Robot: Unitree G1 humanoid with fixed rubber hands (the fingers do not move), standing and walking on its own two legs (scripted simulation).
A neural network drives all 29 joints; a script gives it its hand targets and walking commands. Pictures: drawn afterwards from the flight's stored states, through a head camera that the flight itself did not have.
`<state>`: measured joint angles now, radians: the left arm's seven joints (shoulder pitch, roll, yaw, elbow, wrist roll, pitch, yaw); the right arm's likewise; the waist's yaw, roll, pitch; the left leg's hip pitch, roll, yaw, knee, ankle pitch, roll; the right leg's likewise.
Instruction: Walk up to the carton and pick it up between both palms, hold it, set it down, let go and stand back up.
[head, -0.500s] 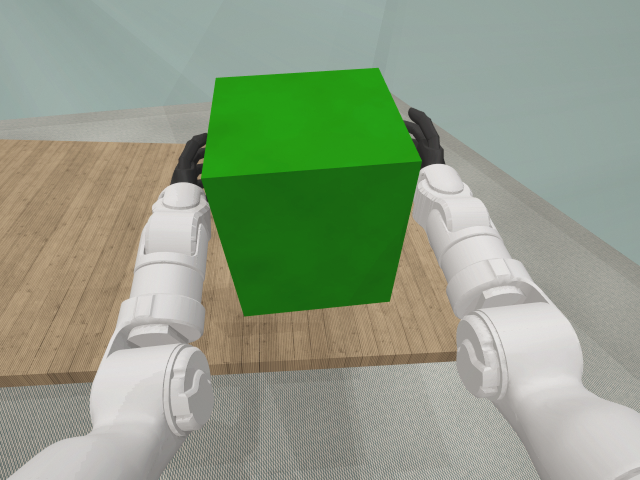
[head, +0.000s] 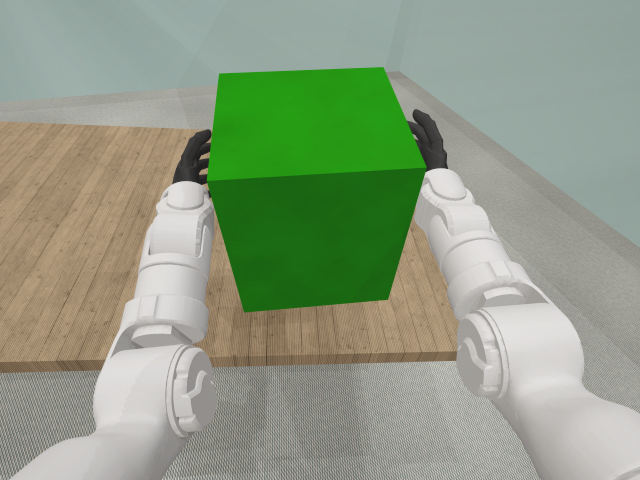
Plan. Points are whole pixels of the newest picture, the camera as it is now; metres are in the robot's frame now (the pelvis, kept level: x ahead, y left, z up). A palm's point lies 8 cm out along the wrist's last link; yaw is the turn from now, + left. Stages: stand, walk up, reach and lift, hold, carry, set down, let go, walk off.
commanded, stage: set down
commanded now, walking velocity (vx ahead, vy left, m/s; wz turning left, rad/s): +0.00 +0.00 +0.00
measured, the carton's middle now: (310, 195) +0.44 +0.03 +0.16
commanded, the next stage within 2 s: none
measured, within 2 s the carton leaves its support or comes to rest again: neither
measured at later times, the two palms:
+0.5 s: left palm (185, 191) +0.41 +0.19 +0.17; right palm (413, 172) +0.45 -0.10 +0.20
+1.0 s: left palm (185, 201) +0.42 +0.20 +0.15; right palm (403, 179) +0.47 -0.10 +0.17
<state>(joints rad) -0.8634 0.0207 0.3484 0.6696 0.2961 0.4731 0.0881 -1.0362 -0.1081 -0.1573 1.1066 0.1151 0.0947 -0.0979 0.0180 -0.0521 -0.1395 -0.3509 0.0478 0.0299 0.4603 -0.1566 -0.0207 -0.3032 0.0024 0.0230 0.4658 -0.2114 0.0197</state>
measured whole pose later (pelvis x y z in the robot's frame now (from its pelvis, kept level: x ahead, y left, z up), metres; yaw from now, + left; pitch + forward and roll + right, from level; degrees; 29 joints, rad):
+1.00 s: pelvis +0.02 +0.00 +0.00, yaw +0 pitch +5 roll +0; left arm -0.86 -0.04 0.42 0.73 0.31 0.34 0.13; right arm -1.03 -0.11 -0.32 1.20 0.05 -0.01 -0.02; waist 0.10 -0.05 -0.11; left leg -0.35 0.05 0.03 0.44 -0.17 -0.03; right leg -0.30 0.00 0.02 0.45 -0.23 0.01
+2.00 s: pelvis +0.06 -0.02 +0.00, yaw +0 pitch +8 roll +1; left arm -0.83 -0.12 0.54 0.76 0.36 0.17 0.14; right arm -1.00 -0.11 -0.44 1.24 -0.12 -0.12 0.03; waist 0.17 -0.03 -0.05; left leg -0.35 0.05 0.03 0.43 -0.20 -0.04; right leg -0.30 0.00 0.02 0.44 -0.28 -0.01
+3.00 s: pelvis +0.07 -0.02 -0.01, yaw +1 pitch +29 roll +1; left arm -0.82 -0.12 0.61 0.92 0.21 -0.26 0.14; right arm -1.09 -0.13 -0.38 1.34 -0.24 -0.42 0.00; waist 0.18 0.02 -0.18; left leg -0.75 0.06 0.03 0.38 -0.13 -0.05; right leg -0.71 0.01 0.01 0.42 -0.22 -0.01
